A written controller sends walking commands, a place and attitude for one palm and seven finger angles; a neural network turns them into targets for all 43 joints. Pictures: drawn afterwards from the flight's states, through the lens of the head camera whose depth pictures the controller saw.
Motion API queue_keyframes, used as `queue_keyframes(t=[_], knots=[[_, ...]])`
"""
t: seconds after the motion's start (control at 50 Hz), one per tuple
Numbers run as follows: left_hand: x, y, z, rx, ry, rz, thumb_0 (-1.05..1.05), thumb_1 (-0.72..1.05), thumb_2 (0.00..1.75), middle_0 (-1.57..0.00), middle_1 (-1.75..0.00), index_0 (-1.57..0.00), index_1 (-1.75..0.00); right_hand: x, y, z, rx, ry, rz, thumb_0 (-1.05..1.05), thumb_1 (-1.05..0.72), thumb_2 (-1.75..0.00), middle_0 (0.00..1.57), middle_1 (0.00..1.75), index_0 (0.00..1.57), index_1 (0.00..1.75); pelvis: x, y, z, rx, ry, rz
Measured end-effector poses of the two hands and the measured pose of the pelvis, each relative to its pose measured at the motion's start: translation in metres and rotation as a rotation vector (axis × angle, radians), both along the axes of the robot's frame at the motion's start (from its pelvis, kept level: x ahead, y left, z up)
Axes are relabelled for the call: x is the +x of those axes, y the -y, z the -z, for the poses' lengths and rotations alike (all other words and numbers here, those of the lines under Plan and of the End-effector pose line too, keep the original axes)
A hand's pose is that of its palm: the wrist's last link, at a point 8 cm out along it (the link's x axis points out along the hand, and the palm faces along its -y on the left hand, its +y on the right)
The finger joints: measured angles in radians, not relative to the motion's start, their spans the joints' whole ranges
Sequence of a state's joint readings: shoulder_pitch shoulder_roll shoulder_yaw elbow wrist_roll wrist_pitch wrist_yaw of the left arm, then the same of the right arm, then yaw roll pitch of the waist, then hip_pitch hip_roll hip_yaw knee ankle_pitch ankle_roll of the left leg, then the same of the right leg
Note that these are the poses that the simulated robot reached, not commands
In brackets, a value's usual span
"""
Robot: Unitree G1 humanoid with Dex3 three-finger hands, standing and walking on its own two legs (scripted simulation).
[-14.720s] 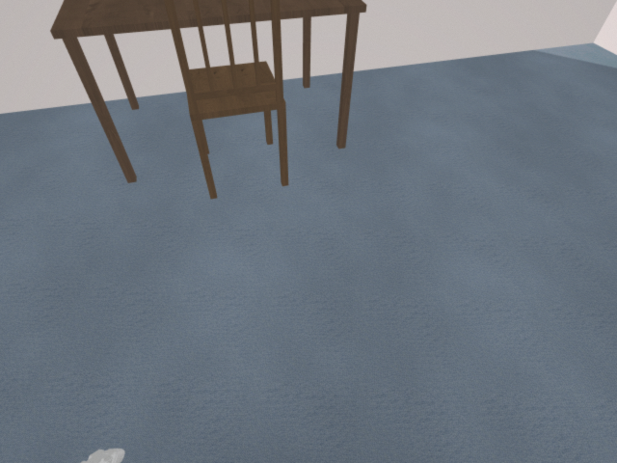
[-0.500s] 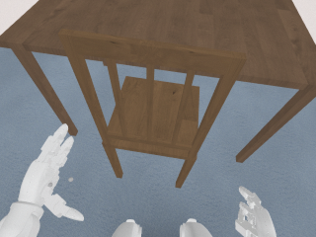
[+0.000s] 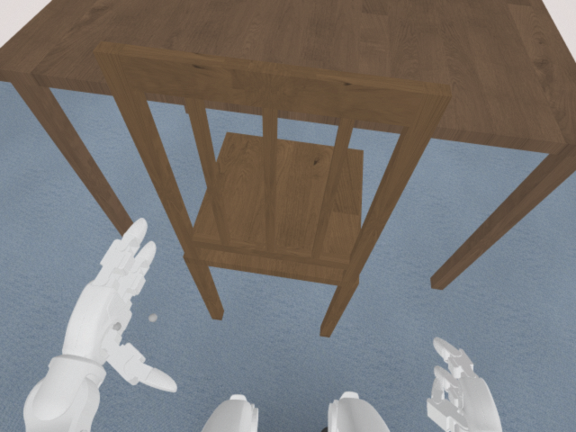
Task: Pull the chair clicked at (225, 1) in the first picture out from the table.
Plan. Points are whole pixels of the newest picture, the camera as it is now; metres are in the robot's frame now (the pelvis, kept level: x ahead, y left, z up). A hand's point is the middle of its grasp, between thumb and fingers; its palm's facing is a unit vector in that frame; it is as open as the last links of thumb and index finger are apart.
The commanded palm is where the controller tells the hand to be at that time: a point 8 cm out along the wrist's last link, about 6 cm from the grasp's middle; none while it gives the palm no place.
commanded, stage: aim the fingers beside a spindle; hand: left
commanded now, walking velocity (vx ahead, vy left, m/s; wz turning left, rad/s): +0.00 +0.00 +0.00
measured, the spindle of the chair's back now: (270, 195) +0.45 +0.05 +0.03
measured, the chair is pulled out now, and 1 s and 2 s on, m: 0.00 0.00 0.00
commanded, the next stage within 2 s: push the fingers through the gap in 1.64 s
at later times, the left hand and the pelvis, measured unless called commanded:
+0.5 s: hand (177, 300) +0.28 +0.16 +0.02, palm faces -0.13 -0.99 -0.04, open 16.9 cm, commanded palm +0.27 +0.21 +0.02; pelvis +0.00 -0.01 -0.01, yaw +0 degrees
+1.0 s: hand (208, 286) +0.31 +0.13 +0.00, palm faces -0.15 -0.99 -0.03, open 16.9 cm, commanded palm +0.30 +0.19 +0.00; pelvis -0.01 -0.01 -0.02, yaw +0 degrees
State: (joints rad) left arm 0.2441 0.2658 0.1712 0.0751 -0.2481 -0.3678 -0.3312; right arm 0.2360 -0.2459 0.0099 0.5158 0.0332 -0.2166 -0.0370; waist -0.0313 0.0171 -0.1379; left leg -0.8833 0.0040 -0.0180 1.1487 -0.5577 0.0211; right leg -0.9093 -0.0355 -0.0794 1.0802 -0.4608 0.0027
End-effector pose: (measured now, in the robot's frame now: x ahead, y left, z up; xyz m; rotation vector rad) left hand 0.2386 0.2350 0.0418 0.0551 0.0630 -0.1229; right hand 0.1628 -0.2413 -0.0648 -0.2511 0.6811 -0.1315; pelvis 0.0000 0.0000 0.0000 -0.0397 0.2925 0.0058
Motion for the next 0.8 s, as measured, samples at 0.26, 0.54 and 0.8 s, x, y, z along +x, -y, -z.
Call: queue_keyframes(t=[0.26, 0.54, 0.8], knots=[[0.015, 0.008, 0.011, -0.001, 0.005, 0.001, -0.01, -0.49, 0.3, -0.06, -0.08, -0.06, -0.08, -0.006, 0.007, 0.016, 0.002, -0.051, 0.011, 0.01, -0.9, -0.9, 0.2, 0.3, 0.2, 0.3, -0.001, 0.005, 0.007, 0.004, -0.025, 0.002], [0.033, 0.023, 0.023, -0.016, 0.014, 0.017, -0.01, -0.5, 0.3, -0.06, -0.08, -0.06, -0.08, -0.008, 0.012, 0.026, -0.004, -0.08, 0.01, 0.01, -0.9, -0.9, 0.2, 0.3, 0.2, 0.3, -0.002, 0.006, 0.013, 0.006, -0.049, 0.002], [0.051, 0.033, 0.034, -0.015, 0.019, 0.007, -0.01, -0.49, 0.3, -0.06, -0.08, -0.06, -0.08, -0.012, 0.01, 0.039, 0.011, -0.127, 0.01, 0.01, -0.9, -0.9, 0.2, 0.3, 0.2, 0.3, -0.003, 0.007, 0.019, 0.009, -0.068, 0.005]])
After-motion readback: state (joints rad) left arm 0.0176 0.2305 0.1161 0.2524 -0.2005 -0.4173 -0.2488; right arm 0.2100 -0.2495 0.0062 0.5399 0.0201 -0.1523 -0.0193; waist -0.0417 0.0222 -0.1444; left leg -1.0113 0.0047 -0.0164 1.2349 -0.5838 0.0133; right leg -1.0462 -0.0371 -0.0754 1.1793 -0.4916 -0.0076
